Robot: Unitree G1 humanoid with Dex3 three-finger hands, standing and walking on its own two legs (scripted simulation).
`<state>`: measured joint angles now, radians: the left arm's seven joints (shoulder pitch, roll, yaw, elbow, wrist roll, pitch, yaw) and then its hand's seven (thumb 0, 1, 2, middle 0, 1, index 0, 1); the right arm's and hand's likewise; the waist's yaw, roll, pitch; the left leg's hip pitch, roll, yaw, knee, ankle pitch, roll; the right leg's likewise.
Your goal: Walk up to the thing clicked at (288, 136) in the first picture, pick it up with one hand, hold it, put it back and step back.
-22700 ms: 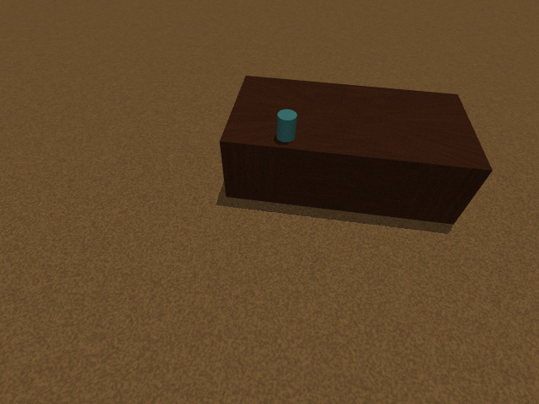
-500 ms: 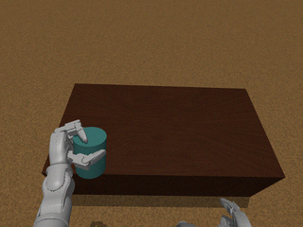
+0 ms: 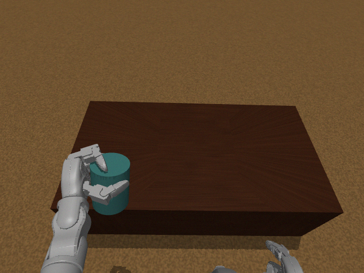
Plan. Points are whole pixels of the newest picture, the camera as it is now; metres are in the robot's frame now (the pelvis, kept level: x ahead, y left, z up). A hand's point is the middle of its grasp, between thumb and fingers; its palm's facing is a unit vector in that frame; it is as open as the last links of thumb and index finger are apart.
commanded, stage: hold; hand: left
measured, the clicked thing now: (110, 183) +0.32 +0.16 +0.00
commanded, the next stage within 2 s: crouch in 0.40 s
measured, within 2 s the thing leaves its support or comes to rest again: neither
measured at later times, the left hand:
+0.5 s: hand (106, 171) +0.32 +0.16 +0.05, palm faces +0.14 -0.99 -0.01, open 7.2 cm
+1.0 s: hand (113, 180) +0.37 +0.18 -0.08, palm faces +0.17 -0.99 -0.03, open 7.1 cm
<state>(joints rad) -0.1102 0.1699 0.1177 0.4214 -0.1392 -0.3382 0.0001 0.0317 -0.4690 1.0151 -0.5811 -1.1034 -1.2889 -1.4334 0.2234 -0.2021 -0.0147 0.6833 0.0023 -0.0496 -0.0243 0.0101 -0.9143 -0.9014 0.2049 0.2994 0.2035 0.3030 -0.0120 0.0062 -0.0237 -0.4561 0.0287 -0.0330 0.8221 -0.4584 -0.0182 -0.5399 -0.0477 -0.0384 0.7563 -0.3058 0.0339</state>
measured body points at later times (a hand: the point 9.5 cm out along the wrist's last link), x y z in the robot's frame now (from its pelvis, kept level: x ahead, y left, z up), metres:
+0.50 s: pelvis +0.00 +0.00 +0.00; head +0.03 +0.01 +0.45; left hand +0.31 +0.22 +0.05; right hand +0.13 -0.24 -0.11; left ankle -0.02 +0.13 -0.71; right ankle +0.05 -0.15 -0.71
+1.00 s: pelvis -0.03 -0.01 -0.07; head +0.09 +0.02 +0.36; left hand +0.35 +0.24 -0.08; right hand +0.09 -0.27 -0.18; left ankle -0.02 +0.13 -0.71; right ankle +0.05 -0.15 -0.71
